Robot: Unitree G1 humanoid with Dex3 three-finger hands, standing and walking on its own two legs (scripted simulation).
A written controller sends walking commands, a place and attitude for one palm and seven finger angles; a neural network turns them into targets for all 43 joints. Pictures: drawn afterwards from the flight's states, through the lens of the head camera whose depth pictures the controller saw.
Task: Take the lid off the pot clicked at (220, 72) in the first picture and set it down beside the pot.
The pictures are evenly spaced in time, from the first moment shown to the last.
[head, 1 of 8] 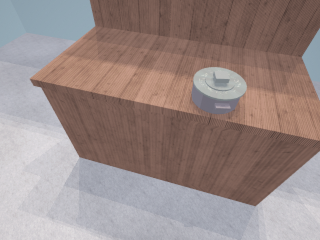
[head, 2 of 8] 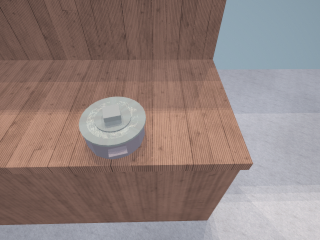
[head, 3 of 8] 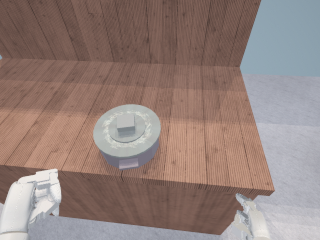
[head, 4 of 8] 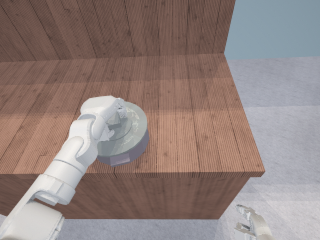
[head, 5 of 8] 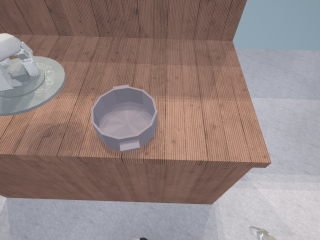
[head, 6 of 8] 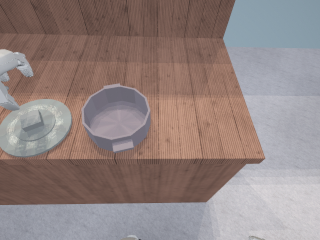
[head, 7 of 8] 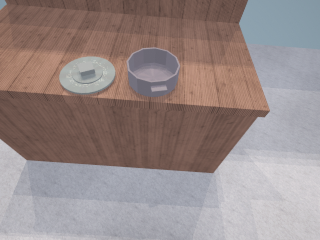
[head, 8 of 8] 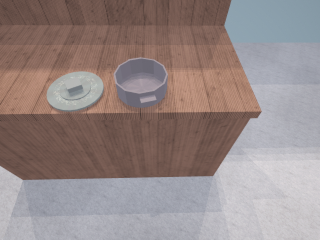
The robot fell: no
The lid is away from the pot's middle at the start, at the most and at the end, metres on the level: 0.00 0.25 0.25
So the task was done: yes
